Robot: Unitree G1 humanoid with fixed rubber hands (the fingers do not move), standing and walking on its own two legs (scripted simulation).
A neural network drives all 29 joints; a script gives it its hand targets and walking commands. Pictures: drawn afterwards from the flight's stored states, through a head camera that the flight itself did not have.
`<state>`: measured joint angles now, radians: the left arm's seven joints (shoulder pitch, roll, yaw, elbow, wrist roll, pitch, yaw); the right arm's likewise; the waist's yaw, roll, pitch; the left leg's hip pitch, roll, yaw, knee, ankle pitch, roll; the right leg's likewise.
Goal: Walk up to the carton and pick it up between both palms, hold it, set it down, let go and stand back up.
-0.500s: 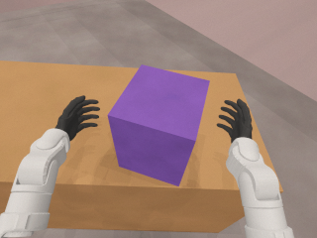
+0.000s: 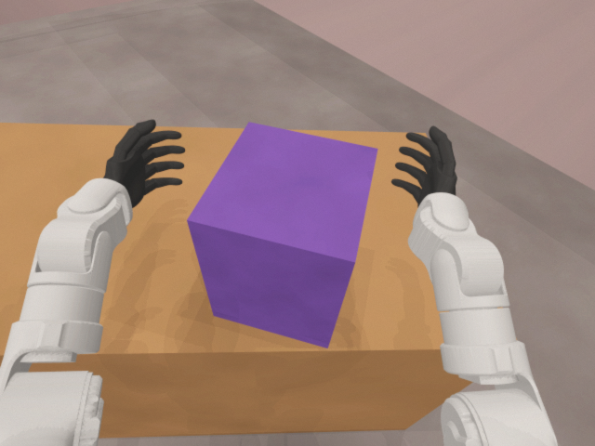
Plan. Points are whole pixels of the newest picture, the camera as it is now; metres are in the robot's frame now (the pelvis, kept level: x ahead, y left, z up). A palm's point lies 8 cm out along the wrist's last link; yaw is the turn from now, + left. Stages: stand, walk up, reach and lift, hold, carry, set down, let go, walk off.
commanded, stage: reach and lift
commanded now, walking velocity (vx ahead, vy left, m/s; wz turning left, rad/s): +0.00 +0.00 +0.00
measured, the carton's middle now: (289, 238) +0.41 +0.01 +0.02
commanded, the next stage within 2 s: none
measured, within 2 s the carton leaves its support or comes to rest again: neither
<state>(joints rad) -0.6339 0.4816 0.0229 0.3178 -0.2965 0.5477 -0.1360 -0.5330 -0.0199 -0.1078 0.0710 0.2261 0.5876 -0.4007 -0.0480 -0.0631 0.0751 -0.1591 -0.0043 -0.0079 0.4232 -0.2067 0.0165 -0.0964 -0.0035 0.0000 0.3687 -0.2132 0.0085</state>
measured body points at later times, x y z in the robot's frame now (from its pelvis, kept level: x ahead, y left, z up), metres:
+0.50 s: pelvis +0.00 +0.00 +0.00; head +0.01 +0.03 +0.45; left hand +0.44 +0.22 +0.15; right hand +0.38 -0.18 +0.13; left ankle +0.02 +0.11 -0.74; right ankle -0.01 -0.13 -0.74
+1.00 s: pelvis +0.01 +0.00 +0.00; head +0.06 +0.03 +0.45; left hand +0.46 +0.19 +0.06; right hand +0.39 -0.18 +0.06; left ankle +0.02 +0.11 -0.74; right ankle -0.01 -0.13 -0.74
